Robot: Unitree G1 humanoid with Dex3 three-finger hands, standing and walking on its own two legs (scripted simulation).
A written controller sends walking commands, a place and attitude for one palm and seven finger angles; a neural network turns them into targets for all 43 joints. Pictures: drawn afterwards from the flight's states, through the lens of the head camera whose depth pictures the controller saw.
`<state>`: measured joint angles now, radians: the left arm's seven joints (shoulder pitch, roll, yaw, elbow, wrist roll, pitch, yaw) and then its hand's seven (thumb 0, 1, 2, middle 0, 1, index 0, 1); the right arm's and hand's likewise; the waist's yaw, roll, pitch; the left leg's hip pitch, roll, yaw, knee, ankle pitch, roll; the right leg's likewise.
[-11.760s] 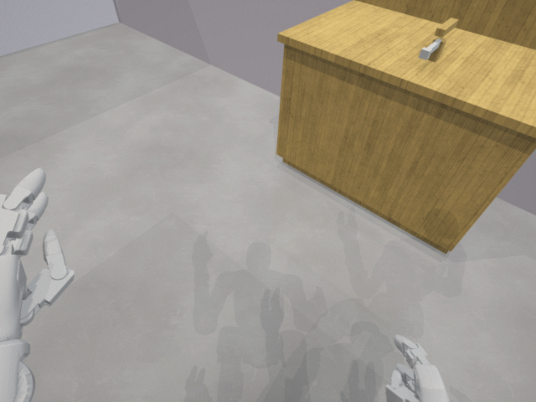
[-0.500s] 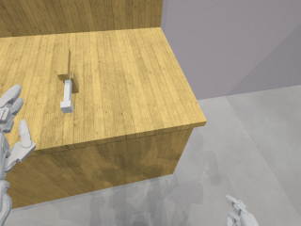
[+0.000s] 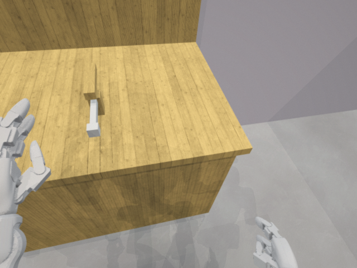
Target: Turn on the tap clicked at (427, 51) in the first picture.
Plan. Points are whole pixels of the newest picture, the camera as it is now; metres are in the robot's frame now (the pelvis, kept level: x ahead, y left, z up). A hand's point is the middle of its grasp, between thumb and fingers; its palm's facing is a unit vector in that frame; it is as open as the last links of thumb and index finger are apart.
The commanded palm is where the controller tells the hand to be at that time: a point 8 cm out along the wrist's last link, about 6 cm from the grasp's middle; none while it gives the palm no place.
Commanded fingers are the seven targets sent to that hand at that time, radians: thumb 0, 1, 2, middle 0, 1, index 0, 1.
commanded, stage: come to a stop and stand still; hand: left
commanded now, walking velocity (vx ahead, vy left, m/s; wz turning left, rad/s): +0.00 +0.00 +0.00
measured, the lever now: (93, 130) +0.41 +0.28 +0.03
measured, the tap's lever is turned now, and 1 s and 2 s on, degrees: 0 0 0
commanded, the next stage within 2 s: look again from close up in 1.28 s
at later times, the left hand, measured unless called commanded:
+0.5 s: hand (67, 162) +0.25 +0.24 +0.13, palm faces +0.26 -0.86 -0.44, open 7.4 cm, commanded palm +0.19 +0.28 +0.18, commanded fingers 0.00 0.90 0.90 -0.20 -0.30 -0.20 -0.30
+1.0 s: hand (45, 176) +0.21 +0.26 +0.14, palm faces +0.40 -0.85 -0.33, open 7.4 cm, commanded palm +0.15 +0.28 +0.18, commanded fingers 0.00 0.90 0.90 -0.20 -0.30 -0.20 -0.30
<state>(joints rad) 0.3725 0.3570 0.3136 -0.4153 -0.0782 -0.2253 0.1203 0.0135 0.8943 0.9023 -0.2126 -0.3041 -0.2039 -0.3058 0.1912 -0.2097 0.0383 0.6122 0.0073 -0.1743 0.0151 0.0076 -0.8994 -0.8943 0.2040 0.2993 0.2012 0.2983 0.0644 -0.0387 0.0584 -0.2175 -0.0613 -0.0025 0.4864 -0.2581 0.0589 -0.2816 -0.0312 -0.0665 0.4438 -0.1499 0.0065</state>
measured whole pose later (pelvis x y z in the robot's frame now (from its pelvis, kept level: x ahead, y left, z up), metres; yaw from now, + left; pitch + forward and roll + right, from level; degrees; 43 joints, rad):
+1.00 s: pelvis -0.01 +0.00 +0.00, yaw +1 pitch +1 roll +0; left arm 0.38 0.38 0.33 -0.37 -0.10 -0.25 0.11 0.01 0.89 0.90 -0.21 -0.30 -0.20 -0.31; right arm 0.18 -0.23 0.02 0.59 0.02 -0.19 0.03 0.01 -0.90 -0.89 0.20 0.30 0.20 0.30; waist 0.06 -0.03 0.07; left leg -0.27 -0.06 -0.01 0.51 -0.25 0.05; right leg -0.33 -0.02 -0.04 0.47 -0.16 0.00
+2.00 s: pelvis +0.01 -0.01 +0.00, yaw +0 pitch -3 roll +1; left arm 0.35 0.34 0.32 -0.39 -0.12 0.03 0.00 0.01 0.90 0.90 -0.20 -0.30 -0.20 -0.30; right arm 0.20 -0.25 0.05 0.61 0.00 -0.15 0.03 0.01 -0.90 -0.89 0.20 0.30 0.20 0.30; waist 0.05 0.05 0.00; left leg -0.17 -0.07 0.00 0.52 -0.29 0.04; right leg -0.26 0.01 0.01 0.54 -0.22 -0.02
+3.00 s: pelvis +0.02 -0.03 -0.02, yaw +4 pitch +2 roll +0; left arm 0.51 0.25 0.26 -0.44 -0.21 -0.09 0.10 0.01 0.90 0.90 -0.21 -0.30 -0.20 -0.31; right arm 0.20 -0.22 0.04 0.67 -0.01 -0.30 -0.07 0.01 -0.90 -0.89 0.20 0.30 0.20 0.30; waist 0.09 0.05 -0.06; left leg -0.36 -0.04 -0.06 0.73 -0.40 0.01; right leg -0.41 0.01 -0.08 0.71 -0.33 -0.05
